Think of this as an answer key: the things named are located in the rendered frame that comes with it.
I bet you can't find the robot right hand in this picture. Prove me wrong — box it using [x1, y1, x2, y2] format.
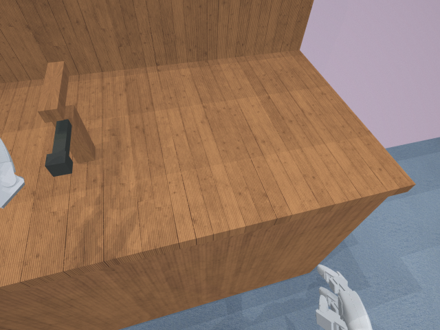
[316, 265, 373, 330]

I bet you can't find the counter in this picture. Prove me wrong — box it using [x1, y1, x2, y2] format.
[0, 0, 416, 330]

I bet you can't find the robot left hand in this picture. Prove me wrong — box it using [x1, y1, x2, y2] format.
[0, 138, 25, 209]

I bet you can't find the tap lever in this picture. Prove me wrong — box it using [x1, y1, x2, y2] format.
[45, 119, 73, 177]

